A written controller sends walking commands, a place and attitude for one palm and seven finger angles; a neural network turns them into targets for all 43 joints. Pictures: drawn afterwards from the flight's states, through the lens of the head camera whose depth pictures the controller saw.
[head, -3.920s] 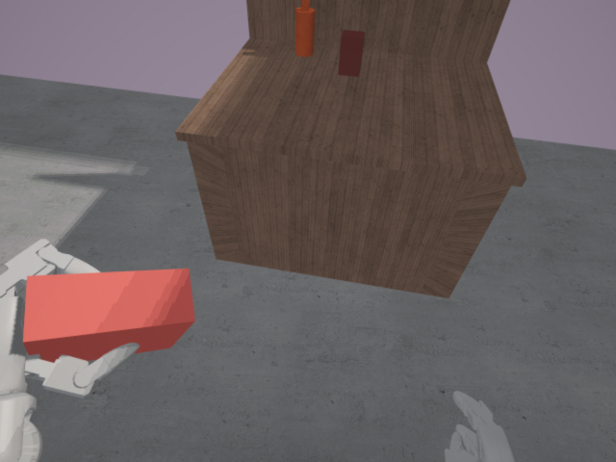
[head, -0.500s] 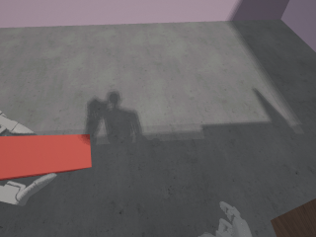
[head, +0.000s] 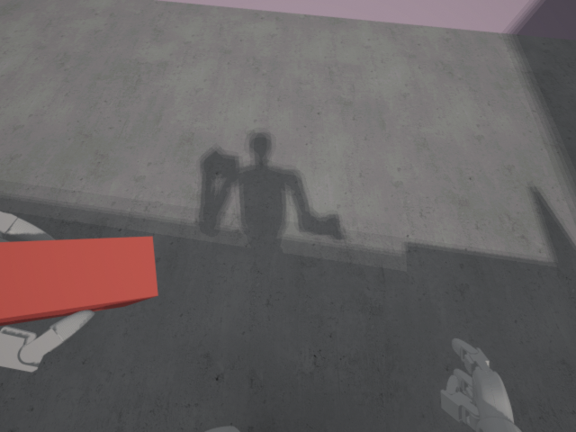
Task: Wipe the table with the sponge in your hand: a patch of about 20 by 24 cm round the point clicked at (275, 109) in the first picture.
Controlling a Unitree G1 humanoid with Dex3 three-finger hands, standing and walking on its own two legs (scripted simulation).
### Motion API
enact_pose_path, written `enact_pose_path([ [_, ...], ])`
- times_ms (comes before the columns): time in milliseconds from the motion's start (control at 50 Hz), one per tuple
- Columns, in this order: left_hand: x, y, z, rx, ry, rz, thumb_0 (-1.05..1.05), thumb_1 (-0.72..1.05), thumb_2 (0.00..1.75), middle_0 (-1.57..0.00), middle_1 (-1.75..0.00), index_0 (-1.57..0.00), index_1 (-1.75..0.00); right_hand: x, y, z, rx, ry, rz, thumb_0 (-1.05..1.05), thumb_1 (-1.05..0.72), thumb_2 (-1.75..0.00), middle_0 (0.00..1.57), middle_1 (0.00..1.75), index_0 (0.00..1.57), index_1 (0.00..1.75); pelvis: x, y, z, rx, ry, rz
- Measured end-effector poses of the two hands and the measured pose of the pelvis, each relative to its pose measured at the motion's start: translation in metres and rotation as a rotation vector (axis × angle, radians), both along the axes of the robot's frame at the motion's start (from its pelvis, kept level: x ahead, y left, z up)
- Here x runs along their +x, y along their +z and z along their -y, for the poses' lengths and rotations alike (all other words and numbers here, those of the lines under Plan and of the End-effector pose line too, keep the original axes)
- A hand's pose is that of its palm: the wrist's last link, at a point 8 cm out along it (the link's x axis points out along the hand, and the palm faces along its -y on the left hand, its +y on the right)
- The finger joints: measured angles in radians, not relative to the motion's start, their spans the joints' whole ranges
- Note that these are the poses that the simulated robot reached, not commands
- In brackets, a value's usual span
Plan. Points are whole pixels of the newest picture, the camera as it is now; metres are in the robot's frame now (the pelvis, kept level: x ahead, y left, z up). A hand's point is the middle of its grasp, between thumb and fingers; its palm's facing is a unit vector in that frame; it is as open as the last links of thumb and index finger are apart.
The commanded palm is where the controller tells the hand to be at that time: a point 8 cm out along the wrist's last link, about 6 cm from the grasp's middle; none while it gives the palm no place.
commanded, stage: walk to a spot facing it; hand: left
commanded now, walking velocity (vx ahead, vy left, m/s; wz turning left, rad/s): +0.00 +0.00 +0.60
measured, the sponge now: (89, 280) +0.23 +0.20 +0.17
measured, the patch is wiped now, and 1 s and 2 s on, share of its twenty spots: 0.00 0.00 0.00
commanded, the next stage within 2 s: none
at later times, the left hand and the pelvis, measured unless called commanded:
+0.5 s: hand (15, 395) +0.14 +0.22 +0.17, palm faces +0.66 -0.60 -0.44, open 9.8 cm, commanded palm +0.07 +0.24 +0.19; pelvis +0.02 -0.08 +0.01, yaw +20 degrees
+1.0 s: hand out of the picture -0.04 +0.21 +0.18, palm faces +0.83 -0.41 -0.38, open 9.8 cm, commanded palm -0.10 +0.21 +0.19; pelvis -0.06 -0.11 +0.00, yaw +38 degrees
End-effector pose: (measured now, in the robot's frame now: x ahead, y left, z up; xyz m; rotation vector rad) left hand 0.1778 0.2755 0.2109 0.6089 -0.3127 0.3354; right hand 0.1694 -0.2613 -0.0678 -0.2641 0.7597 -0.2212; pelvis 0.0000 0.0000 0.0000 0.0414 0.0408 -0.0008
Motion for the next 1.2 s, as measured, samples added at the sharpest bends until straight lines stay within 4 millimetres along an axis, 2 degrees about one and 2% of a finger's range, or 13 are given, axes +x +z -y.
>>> enact_pose_path([
  [100, 0.004, -0.021, -0.015, -0.078, 0.05, -0.024, -0.01, -0.46, 0.99, -0.8, -1.33, -0.79, -1.33, 0.019, -0.004, -0.044, 0.079, 0.096, -0.019, 0.02, -0.91, -0.9, 0.2, 0.3, 0.2, 0.3, 0.007, 0.003, 0.001, -0.034, 0.08, 0.022],
  [180, -0.011, -0.006, -0.008, -0.077, 0.053, -0.006, -0.01, -0.46, 0.99, -0.79, -1.33, -0.79, -1.33, 0.027, 0.002, -0.071, 0.138, 0.203, -0.034, 0.02, -0.9, -0.9, 0.2, 0.3, 0.2, 0.3, 0.011, 0.013, 0.01, -0.066, 0.142, 0.021],
  [260, -0.036, 0.017, 0.002, -0.025, 0.085, 0.006, -0.01, -0.46, 0.99, -0.79, -1.34, -0.79, -1.33, 0.038, 0.004, -0.081, 0.174, 0.283, -0.031, 0.02, -0.9, -0.9, 0.21, 0.3, 0.21, 0.3, 0.017, 0.018, 0.021, -0.082, 0.199, 0.019],
  [340, -0.061, 0.02, 0.007, 0.0, 0.205, -0.037, -0.01, -0.46, 0.99, -0.79, -1.34, -0.79, -1.34, 0.051, -0.004, -0.074, 0.196, 0.341, -0.029, 0.02, -0.9, -0.9, 0.21, 0.3, 0.21, 0.3, 0.021, 0.018, 0.037, -0.077, 0.245, 0.023],
  [460, -0.087, -0.01, 0.028, -0.086, 0.409, -0.085, -0.01, -0.46, 0.99, -0.79, -1.34, -0.79, -1.34, 0.077, -0.023, -0.042, 0.186, 0.414, -0.01, 0.02, -0.9, -0.9, 0.21, 0.3, 0.21, 0.3, 0.021, 0.005, 0.073, -0.045, 0.313, 0.048],
  [540, -0.097, -0.022, 0.05, -0.186, 0.453, -0.084, -0.01, -0.46, 1.0, -0.79, -1.34, -0.78, -1.34, 0.086, -0.017, -0.017, 0.123, 0.448, -0.026, 0.02, -0.9, -0.9, 0.21, 0.3, 0.21, 0.3, 0.017, 0.012, 0.09, 0.009, 0.381, 0.058],
  [620, -0.11, -0.017, 0.067, -0.167, 0.443, -0.094, -0.01, -0.46, 1.0, -0.79, -1.34, -0.78, -1.34, 0.095, -0.003, -0.001, 0.078, 0.441, 0.001, 0.02, -0.9, -0.9, 0.2, 0.3, 0.2, 0.3, 0.013, 0.018, 0.103, 0.03, 0.434, 0.052],
  [720, -0.139, 0.005, 0.07, -0.082, 0.474, -0.047, -0.01, -0.46, 1.0, -0.79, -1.34, -0.78, -1.34, 0.1, 0.009, 0.004, 0.034, 0.474, 0.03, 0.02, -0.9, -0.9, 0.2, 0.3, 0.2, 0.3, 0.002, 0.02, 0.113, 0.029, 0.493, 0.036],
  [820, -0.186, 0.014, 0.066, -0.044, 0.559, 0.018, -0.01, -0.46, 1.0, -0.79, -1.34, -0.78, -1.34, 0.092, 0.012, -0.01, 0.008, 0.549, 0.03, 0.02, -0.9, -0.9, 0.2, 0.3, 0.2, 0.3, -0.016, 0.016, 0.113, 0.015, 0.548, 0.024],
  [940, -0.249, -0.012, 0.061, -0.107, 0.628, 0.093, -0.01, -0.46, 1.0, -0.78, -1.34, -0.78, -1.34, 0.063, 0.006, -0.047, 0.002, 0.652, 0.04, 0.02, -0.9, -0.9, 0.2, 0.3, 0.2, 0.3, -0.048, -0.002, 0.108, 0.008, 0.606, 0.052],
  [1000, -0.271, -0.019, 0.063, -0.116, 0.645, 0.085, -0.01, -0.46, 1.0, -0.78, -1.34, -0.78, -1.34, 0.038, 0.007, -0.068, 0.052, 0.721, 0.019, 0.02, -0.9, -0.9, 0.2, 0.3, 0.2, 0.3, -0.059, 0.003, 0.114, -0.004, 0.657, 0.082],
  [1100, -0.306, 0.002, 0.084, -0.08, 0.674, 0.12, -0.01, -0.46, 1.0, -0.78, -1.35, -0.78, -1.34, 0.002, 0.009, -0.092, 0.139, 0.845, -0.038, 0.02, -0.9, -0.9, 0.21, 0.3, 0.21, 0.3, -0.071, 0.015, 0.127, -0.047, 0.743, 0.099],
  [1200, -0.336, 0.021, 0.107, -0.032, 0.751, 0.119, -0.01, -0.46, 1.0, -0.78, -1.35, -0.78, -1.35, -0.009, 0.005, -0.096, 0.175, 0.908, -0.072, 0.02, -0.9, -0.9, 0.21, 0.3, 0.21, 0.3, -0.076, 0.02, 0.14, -0.07, 0.792, 0.087],
])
